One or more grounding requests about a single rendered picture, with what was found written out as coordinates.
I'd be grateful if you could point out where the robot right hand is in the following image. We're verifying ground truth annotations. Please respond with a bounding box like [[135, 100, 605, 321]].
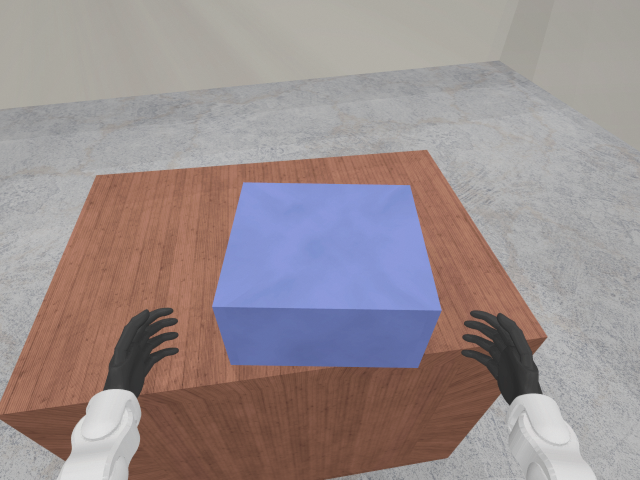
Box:
[[461, 310, 543, 405]]

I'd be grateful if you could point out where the pedestal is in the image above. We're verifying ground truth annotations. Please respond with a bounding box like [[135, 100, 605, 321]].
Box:
[[0, 150, 548, 480]]

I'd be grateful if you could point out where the right robot forearm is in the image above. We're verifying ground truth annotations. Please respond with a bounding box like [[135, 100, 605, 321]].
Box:
[[505, 393, 597, 480]]

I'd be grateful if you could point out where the robot left hand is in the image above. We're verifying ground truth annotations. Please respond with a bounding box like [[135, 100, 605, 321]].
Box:
[[103, 308, 179, 398]]

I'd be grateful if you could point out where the carton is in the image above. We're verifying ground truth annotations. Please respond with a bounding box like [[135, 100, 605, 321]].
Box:
[[212, 182, 442, 368]]

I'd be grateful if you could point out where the left robot forearm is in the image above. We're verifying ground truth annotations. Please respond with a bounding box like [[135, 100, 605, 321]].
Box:
[[57, 389, 141, 480]]

